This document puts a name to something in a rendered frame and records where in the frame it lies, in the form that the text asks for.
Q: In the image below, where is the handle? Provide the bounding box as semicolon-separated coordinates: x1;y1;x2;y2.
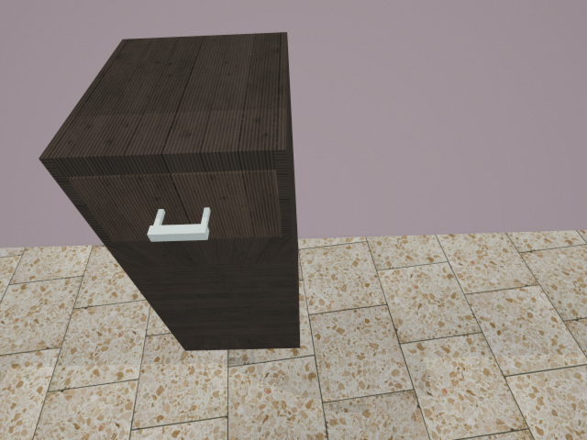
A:
147;207;211;242

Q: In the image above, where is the cabinet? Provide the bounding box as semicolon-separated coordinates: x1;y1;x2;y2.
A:
39;32;300;351

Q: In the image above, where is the drawer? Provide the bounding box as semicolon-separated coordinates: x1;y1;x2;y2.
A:
69;170;281;241

